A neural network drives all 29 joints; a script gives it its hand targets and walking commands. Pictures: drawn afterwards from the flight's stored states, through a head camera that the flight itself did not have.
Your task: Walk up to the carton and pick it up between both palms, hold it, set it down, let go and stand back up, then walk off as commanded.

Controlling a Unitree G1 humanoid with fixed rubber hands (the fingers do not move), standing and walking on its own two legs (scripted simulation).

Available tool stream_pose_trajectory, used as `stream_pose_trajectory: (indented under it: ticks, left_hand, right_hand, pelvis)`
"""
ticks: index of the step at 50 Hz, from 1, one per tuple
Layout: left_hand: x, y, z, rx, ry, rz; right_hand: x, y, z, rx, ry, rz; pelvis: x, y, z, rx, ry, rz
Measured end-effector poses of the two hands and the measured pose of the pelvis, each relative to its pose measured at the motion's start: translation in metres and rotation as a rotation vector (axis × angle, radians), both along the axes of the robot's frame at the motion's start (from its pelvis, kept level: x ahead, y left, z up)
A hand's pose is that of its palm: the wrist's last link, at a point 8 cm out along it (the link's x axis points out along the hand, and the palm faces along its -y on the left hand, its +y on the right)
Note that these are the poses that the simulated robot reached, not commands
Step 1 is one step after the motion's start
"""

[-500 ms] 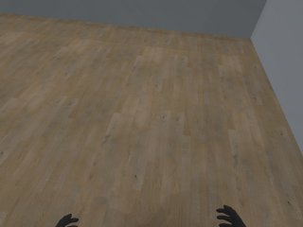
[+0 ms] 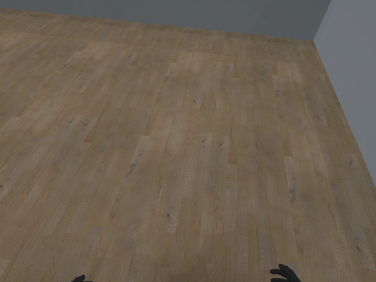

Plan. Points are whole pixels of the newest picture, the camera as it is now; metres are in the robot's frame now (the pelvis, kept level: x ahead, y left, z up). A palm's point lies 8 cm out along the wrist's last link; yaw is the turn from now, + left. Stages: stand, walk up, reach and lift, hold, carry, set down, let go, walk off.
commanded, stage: stand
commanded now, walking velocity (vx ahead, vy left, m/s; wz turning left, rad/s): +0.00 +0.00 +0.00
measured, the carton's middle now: out of the picture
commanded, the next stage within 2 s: none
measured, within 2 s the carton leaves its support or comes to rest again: neither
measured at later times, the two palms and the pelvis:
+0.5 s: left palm out of the picture +0.08 +0.25 -0.12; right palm out of the picture +0.10 -0.24 -0.11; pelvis +0.00 +0.00 +0.00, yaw +0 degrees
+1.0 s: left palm out of the picture +0.07 +0.26 -0.13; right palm out of the picture +0.08 -0.24 -0.12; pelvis -0.01 +0.00 +0.00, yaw +0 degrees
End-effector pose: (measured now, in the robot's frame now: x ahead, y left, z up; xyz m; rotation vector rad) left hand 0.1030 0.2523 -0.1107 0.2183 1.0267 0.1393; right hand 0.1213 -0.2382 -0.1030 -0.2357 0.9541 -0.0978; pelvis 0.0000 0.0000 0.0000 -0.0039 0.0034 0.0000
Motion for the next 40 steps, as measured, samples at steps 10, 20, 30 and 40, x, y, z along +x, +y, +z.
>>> stream_pose_trajectory:
  ticks: [10, 20, 30, 40]
  left_hand:
    - [-0.009, 0.001, -0.005, -0.001, 0.038, 0.010]
    - [-0.020, 0.002, -0.010, -0.001, 0.084, 0.021]
    - [-0.025, 0.003, -0.013, -0.002, 0.104, 0.026]
    - [-0.028, 0.003, -0.015, -0.002, 0.118, 0.030]
  right_hand:
    - [-0.011, -0.001, -0.006, 0.001, 0.044, -0.014]
    - [-0.018, -0.002, -0.010, 0.003, 0.072, -0.023]
    - [-0.026, -0.004, -0.014, 0.002, 0.106, -0.034]
    - [-0.033, -0.004, -0.016, 0.001, 0.126, -0.040]
  pelvis:
    - [0.000, 0.000, 0.000, 0.000, 0.000, 0.000]
    - [0.000, 0.000, 0.000, 0.000, 0.000, 0.000]
    - [0.000, 0.000, 0.000, 0.000, 0.000, 0.000]
    - [-0.002, 0.000, 0.000, 0.000, -0.003, 0.000]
